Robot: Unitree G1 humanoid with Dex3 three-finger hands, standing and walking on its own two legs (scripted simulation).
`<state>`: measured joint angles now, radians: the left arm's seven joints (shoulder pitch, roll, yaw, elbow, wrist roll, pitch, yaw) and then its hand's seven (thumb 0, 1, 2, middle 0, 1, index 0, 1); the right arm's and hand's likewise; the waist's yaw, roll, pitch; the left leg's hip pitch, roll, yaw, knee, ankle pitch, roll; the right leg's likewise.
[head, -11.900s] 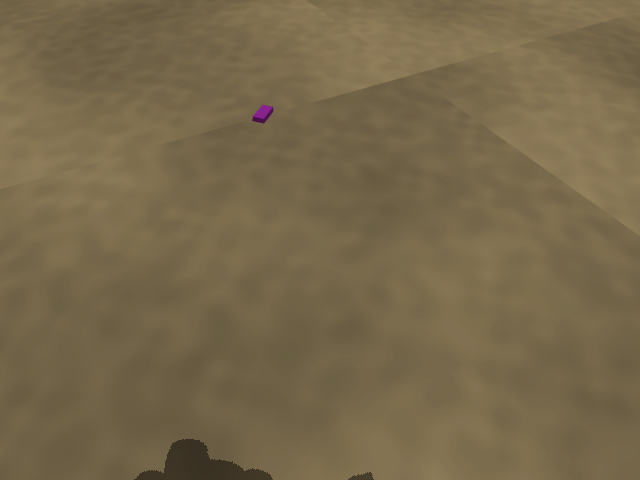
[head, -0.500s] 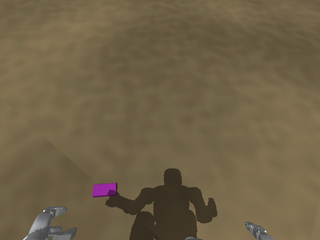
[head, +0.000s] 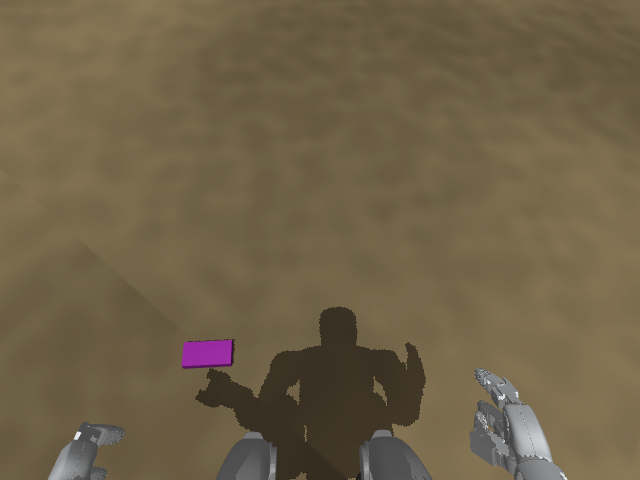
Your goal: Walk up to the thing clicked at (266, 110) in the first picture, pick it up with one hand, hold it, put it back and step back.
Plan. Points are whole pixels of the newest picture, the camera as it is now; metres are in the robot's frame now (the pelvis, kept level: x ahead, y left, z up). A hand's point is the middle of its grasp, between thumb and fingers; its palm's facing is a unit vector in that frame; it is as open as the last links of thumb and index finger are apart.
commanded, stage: rise first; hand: left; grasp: from above
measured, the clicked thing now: (208, 354) +0.44 +0.27 -0.68
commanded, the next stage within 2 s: none
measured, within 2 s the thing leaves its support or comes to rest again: neither
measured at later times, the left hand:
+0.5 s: hand (127, 463) +0.17 +0.29 -0.26, palm faces -0.40 -0.65 -0.65, open 14.2 cm
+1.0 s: hand (155, 400) +0.29 +0.32 -0.44, palm faces -0.51 -0.17 -0.84, open 14.2 cm
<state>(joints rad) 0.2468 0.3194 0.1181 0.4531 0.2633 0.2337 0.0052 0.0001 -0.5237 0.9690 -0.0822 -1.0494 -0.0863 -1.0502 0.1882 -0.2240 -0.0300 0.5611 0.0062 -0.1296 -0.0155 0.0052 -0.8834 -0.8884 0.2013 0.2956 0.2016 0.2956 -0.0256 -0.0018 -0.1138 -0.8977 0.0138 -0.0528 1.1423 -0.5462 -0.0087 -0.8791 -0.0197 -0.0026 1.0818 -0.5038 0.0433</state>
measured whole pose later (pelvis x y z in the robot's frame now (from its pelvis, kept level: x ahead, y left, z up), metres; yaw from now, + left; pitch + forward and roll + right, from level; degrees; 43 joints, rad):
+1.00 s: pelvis -0.10 +0.00 -0.30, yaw -4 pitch +32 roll -6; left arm -0.57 0.71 0.19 1.01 1.03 -0.33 0.12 0.00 -0.56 1.04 -0.08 -1.03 -0.07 -1.04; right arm 0.12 -0.28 -0.04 0.74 -0.04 -0.08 0.08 0.00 -0.91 -0.90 0.20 0.30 0.20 0.30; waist -0.06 -0.01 -0.07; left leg -2.13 -0.03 -0.13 2.24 -0.68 -0.03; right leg -2.09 0.00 -0.02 2.15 -0.63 0.06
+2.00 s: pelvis -0.08 +0.00 -0.37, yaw -7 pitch +34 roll -10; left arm -0.89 0.88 0.22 1.46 1.35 -0.36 0.40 0.00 -0.49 0.97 -0.09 -1.03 -0.11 -1.01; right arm 0.11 -0.27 0.05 0.75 -0.18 0.00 0.16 0.00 -0.91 -0.90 0.20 0.30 0.20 0.30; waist -0.20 -0.03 -0.03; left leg -2.33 -0.05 -0.17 2.46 -0.73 -0.02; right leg -2.26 0.01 -0.04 2.34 -0.68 0.07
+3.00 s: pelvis -0.08 +0.01 -0.38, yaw -9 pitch +33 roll -13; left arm -0.97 0.96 0.19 1.54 1.37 -0.34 0.42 0.00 -0.44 0.95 -0.19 -0.93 -0.18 -0.95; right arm 0.12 -0.27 0.12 0.73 -0.19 -0.03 0.18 0.00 -0.91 -0.90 0.20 0.30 0.20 0.30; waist -0.26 -0.05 0.00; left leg -2.36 -0.05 -0.18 2.50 -0.72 0.00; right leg -2.26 0.02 -0.06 2.34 -0.67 0.07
